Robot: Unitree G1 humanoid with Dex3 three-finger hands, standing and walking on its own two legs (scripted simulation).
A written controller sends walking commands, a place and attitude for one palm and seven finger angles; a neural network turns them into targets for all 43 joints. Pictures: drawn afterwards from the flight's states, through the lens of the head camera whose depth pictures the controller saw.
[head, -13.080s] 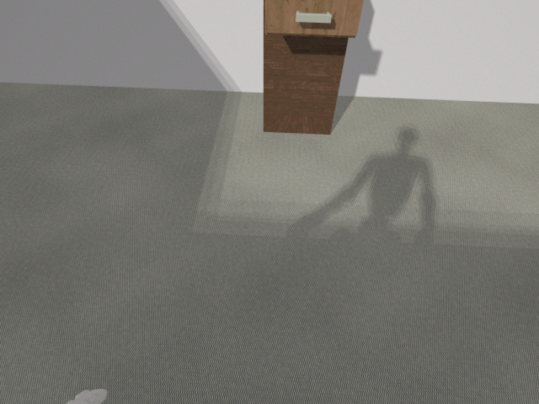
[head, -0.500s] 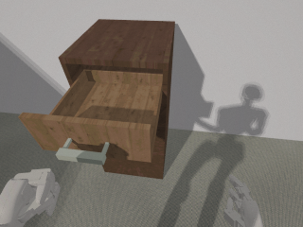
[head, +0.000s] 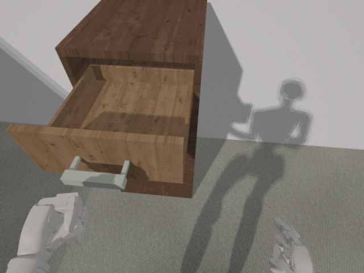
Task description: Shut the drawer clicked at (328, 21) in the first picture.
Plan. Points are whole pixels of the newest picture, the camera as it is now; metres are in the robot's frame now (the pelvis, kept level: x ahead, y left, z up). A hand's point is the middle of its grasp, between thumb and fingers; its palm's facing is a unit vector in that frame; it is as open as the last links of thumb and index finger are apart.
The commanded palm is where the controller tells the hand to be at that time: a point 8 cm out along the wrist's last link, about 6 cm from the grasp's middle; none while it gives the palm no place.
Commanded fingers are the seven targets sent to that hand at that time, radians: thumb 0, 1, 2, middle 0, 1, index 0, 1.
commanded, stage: bring the fist close to the handle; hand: left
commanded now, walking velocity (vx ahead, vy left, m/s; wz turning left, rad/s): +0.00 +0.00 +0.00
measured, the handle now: (98, 171) +0.31 +0.22 +0.05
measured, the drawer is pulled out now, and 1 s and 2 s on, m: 0.29 0.29 0.18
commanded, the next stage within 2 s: push the drawer shut in 0.66 s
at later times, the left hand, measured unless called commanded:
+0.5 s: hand (97, 212) +0.22 +0.19 +0.05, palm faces +0.00 -1.00 -0.07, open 3.3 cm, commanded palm +0.19 +0.25 +0.05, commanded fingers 0.00 0.90 0.90 -1.40 -1.60 -1.40 -1.60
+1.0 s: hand (99, 207) +0.23 +0.19 +0.05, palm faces +0.01 -1.00 -0.08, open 3.3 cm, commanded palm +0.21 +0.25 +0.05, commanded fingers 0.00 0.90 0.90 -1.40 -1.60 -1.40 -1.60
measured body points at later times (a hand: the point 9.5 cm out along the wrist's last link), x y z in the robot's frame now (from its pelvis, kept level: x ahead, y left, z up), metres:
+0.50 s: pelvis +0.00 +0.00 -0.02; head +0.05 +0.00 +0.43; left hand +0.22 +0.24 +0.05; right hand +0.17 -0.23 -0.10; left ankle -0.02 +0.10 -0.71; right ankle +0.03 -0.12 -0.71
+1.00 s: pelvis +0.00 -0.01 -0.02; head +0.05 -0.02 +0.43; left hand +0.23 +0.24 +0.05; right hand +0.18 -0.25 -0.10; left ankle -0.02 +0.10 -0.71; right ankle +0.03 -0.12 -0.71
